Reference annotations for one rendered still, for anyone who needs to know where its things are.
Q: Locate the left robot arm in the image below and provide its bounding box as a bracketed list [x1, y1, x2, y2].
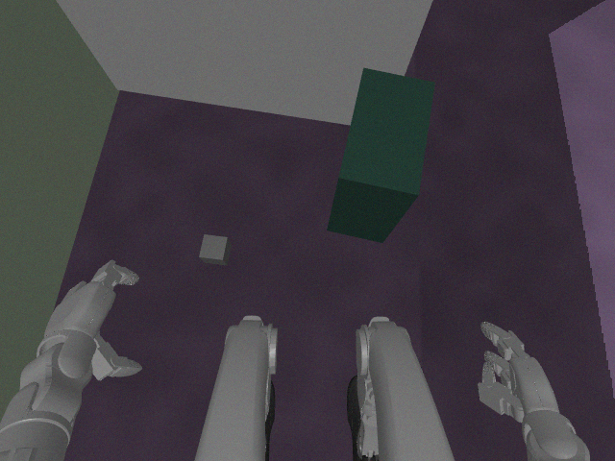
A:
[0, 329, 97, 461]

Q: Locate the right robot hand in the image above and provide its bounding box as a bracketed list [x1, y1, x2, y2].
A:
[478, 322, 560, 423]

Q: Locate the left robot hand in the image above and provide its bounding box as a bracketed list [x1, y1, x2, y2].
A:
[44, 260, 142, 380]

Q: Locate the right robot arm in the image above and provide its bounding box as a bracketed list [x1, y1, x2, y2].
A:
[522, 410, 590, 461]

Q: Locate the right robot foot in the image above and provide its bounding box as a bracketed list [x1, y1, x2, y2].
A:
[347, 376, 379, 461]

